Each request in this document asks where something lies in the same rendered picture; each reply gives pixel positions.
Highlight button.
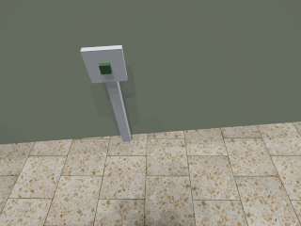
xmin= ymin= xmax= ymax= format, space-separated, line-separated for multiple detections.
xmin=99 ymin=62 xmax=112 ymax=74

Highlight panel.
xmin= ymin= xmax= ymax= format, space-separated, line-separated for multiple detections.
xmin=80 ymin=45 xmax=131 ymax=142

